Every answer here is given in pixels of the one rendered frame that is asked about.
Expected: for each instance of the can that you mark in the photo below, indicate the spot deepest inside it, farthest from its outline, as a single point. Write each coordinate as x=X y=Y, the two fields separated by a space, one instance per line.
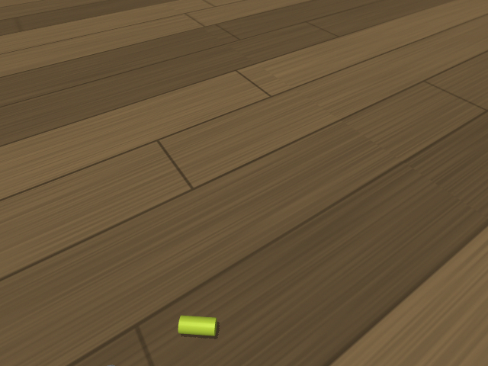
x=197 y=325

